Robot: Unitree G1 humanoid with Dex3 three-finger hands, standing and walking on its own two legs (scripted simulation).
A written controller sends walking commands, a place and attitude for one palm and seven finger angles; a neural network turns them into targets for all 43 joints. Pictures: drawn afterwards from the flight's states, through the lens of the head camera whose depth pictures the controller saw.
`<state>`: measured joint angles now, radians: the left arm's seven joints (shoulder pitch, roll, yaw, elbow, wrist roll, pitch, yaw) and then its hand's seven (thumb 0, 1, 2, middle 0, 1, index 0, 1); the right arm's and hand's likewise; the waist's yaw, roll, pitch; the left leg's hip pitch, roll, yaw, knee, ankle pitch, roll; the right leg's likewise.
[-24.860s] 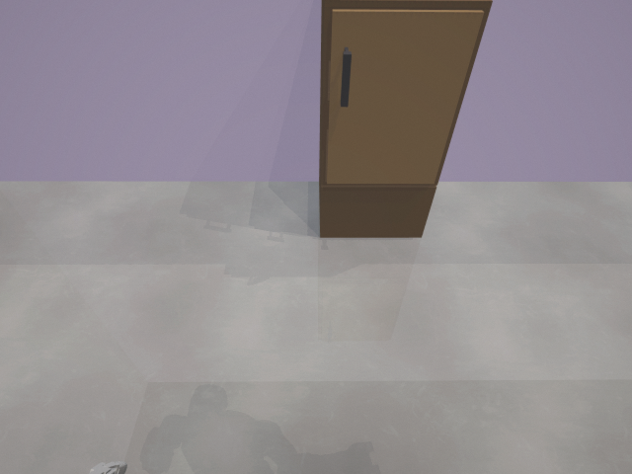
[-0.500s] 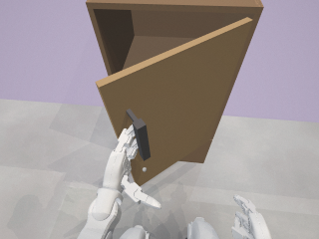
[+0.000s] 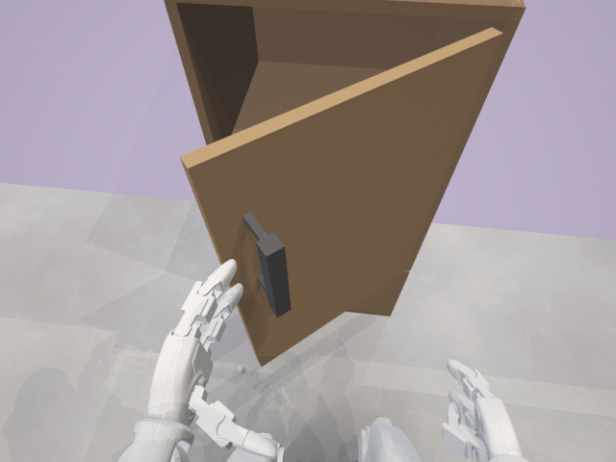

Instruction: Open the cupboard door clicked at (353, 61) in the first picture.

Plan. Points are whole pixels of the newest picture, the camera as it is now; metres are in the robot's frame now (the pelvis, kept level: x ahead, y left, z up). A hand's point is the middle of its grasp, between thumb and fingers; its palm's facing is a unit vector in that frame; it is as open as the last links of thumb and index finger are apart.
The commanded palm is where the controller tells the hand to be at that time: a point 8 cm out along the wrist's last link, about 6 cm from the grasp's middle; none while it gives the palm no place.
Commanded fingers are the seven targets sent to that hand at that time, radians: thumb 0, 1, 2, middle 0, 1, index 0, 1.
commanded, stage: slide the hand sideways off the handle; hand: left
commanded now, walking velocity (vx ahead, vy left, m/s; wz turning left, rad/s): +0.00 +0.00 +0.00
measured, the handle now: (267, 267) +0.34 +0.07 +0.07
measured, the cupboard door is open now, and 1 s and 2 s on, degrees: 41 41 41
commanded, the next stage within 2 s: draw the hand back to the body in 0.42 s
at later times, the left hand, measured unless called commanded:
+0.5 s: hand (197, 404) +0.18 +0.13 +0.06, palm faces -0.09 -1.00 -0.03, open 16.3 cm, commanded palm +0.16 +0.18 +0.06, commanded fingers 0.00 -0.50 0.30 -0.15 -0.30 -0.15 -0.30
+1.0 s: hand (130, 392) +0.18 +0.17 +0.13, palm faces -0.06 -0.99 -0.10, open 16.3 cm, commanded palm +0.15 +0.23 +0.15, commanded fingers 0.00 -0.32 0.38 -0.16 -0.30 -0.16 -0.30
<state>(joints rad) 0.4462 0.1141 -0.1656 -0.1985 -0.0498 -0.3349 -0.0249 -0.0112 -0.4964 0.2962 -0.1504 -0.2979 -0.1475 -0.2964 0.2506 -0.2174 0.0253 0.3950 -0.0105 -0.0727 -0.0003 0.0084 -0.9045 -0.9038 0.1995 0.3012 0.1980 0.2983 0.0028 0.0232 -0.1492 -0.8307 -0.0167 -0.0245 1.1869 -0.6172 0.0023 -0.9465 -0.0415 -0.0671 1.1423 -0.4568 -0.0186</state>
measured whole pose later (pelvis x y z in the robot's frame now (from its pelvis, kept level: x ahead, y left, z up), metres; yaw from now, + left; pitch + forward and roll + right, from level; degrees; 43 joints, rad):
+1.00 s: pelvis +0.00 +0.01 +0.03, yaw +0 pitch +8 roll -2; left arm 0.62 0.26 0.10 -0.39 -0.24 -0.21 -0.21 -0.01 -0.49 0.30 -0.16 -0.30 -0.15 -0.30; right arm 0.30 -0.24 0.04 0.40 0.04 -0.13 -0.06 0.01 -0.90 -0.90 0.20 0.30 0.20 0.30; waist 0.01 0.05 -0.14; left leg -0.63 0.00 -0.04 1.05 -0.56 0.01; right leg -0.72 -0.02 -0.08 0.97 -0.39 -0.01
